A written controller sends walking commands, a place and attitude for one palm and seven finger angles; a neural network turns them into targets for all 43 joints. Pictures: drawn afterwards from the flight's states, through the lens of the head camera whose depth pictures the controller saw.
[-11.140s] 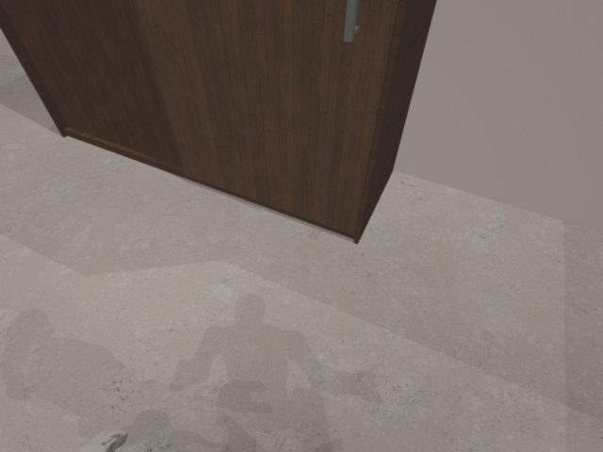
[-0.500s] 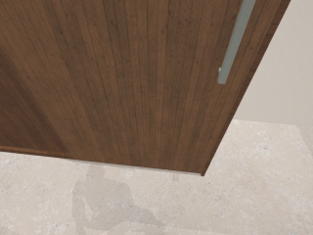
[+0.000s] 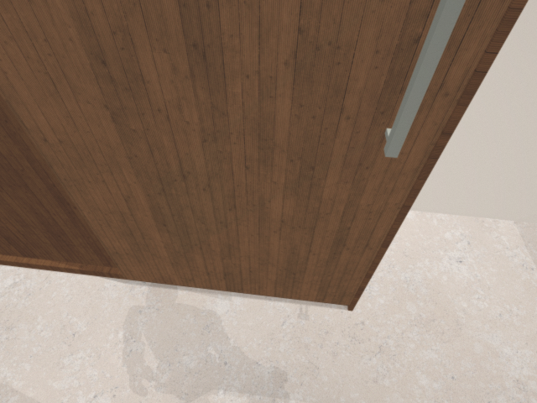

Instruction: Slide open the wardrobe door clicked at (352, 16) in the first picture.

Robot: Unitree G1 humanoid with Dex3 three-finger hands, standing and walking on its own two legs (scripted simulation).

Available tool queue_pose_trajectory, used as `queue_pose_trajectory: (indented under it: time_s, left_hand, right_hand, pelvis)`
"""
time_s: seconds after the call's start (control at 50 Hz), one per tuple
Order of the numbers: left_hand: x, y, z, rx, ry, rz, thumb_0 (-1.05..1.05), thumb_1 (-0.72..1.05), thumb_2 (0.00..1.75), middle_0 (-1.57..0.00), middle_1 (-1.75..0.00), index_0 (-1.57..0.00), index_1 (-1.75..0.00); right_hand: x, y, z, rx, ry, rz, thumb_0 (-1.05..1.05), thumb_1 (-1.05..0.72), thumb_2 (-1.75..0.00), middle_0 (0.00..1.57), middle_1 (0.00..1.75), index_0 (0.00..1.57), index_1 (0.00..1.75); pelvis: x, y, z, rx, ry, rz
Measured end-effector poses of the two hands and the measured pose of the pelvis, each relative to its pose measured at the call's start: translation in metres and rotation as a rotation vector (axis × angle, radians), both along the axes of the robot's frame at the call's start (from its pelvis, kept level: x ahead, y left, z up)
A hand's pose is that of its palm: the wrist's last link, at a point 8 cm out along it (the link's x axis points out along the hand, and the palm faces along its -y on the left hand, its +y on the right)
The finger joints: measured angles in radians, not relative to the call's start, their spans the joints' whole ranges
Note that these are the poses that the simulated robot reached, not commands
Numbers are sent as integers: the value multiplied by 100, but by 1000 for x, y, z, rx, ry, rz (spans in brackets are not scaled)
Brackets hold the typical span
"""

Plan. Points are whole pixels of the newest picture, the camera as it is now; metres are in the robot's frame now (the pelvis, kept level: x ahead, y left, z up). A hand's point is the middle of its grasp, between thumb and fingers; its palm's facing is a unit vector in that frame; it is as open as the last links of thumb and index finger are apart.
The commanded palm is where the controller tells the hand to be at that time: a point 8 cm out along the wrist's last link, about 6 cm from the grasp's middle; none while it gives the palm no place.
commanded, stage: look again from close up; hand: right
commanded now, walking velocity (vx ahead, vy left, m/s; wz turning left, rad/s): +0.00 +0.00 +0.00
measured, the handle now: (422, 60) +0.56 -0.19 +0.24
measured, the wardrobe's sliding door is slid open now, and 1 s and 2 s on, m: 0.00 0.00 0.00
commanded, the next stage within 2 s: shuffle to correct the standing spot in 0.36 s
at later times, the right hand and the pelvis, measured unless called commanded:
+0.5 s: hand out of the picture +0.02 -0.17 -0.17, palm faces +0.02 +0.98 -0.21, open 7.4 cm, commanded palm none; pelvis +0.01 +0.01 +0.00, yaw +0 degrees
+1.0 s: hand out of the picture +0.08 -0.19 -0.18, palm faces +0.06 +0.99 -0.16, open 7.4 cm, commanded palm none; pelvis +0.09 -0.02 +0.00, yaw -1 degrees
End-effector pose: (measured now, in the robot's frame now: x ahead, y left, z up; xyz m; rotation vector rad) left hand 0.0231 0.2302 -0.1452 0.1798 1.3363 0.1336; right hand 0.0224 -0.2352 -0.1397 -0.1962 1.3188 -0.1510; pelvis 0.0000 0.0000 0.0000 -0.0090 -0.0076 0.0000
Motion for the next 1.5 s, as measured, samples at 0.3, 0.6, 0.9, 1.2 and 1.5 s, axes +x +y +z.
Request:
queue_pose_trajectory:
  time_s: [0.3,0.6,0.9,1.2,1.5]
  left_hand:
    - [7,6,0,6,24,-7,0,91,90,-20,-30,-20,-30]
    - [-1,3,-6,-15,56,-3,0,91,90,-20,-30,-20,-30]
    - [29,-30,-1,20,50,41,0,91,90,-20,-30,-20,-30]
    - [43,-39,-16,-85,239,106,0,91,90,-21,-30,-20,-30]
    - [169,20,3,50,-105,-26,0,91,90,-20,-30,-19,-30]
  right_hand:
    - [-3,10,-2,10,33,-19,0,-91,-90,20,30,20,29]
    - [-17,23,-7,31,66,-50,0,-91,-90,20,30,20,29]
    - [-22,4,-23,94,246,-100,0,-91,-90,20,30,19,29]
    - [162,0,-13,-24,-52,-13,1,-93,-90,19,30,19,29]
    - [161,5,-9,11,-139,-34,0,-91,-90,20,30,20,30]
  pelvis:
    - [11,6,0,-2,1,-5]
    - [19,11,-3,1,-7,-6]
    - [75,-22,-12,7,-8,-3]
    - [129,6,-17,-6,-9,-22]
    - [109,3,-13,-19,6,-26]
